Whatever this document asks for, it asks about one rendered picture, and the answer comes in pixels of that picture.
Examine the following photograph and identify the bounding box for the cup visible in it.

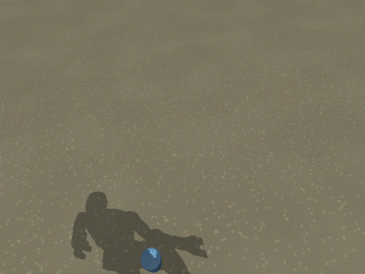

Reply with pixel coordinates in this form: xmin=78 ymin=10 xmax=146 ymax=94
xmin=140 ymin=247 xmax=161 ymax=273

